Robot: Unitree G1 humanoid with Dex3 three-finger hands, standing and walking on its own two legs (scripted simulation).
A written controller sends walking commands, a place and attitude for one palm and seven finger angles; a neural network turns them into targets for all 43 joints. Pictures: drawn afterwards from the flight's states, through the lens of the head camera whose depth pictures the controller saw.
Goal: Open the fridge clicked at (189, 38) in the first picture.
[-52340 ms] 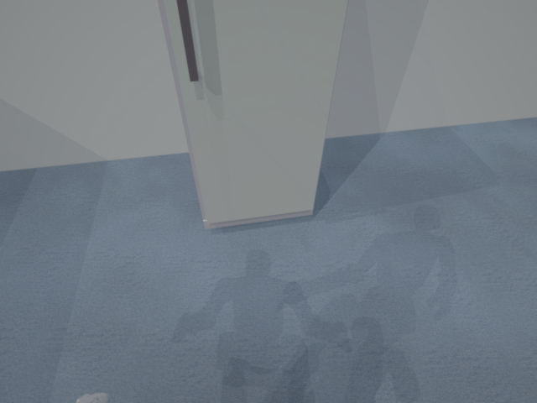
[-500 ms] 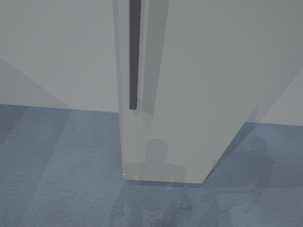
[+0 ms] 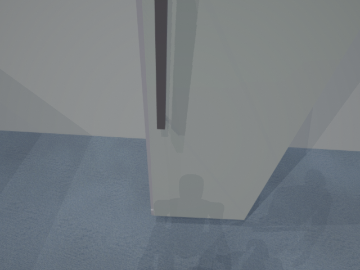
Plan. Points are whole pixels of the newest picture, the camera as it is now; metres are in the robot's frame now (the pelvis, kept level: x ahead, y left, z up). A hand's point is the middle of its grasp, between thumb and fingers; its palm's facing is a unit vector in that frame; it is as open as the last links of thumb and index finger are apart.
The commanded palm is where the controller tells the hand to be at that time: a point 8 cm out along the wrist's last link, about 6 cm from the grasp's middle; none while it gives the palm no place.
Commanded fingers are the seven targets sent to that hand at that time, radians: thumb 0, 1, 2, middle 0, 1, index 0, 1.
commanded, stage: look again from close up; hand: left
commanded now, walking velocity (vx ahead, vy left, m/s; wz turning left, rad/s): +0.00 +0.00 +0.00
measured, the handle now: (162, 45) +0.53 +0.10 +0.27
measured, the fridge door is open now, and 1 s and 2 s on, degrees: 0 0 0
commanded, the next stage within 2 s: shuffle to correct the standing spot in 1.68 s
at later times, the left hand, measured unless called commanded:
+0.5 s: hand out of the picture -0.05 +0.18 -0.21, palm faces +0.05 -0.99 -0.10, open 7.3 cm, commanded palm none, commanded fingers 0.00 0.90 0.90 -0.20 -0.30 -0.20 -0.30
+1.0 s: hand out of the picture -0.15 +0.27 -0.20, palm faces +0.03 -0.98 -0.17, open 7.3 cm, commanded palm none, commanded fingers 0.00 0.90 0.90 -0.20 -0.30 -0.20 -0.30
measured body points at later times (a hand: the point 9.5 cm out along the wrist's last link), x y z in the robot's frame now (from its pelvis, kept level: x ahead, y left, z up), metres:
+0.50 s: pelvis -0.06 +0.03 -0.01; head -0.09 +0.08 +0.43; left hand -0.05 +0.23 -0.20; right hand -0.12 -0.18 -0.16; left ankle +0.02 +0.06 -0.74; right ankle -0.02 -0.13 -0.71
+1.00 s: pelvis -0.12 +0.09 -0.01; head -0.12 +0.12 +0.44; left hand -0.15 +0.32 -0.18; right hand -0.18 -0.14 -0.15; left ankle -0.05 +0.18 -0.74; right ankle -0.16 -0.06 -0.74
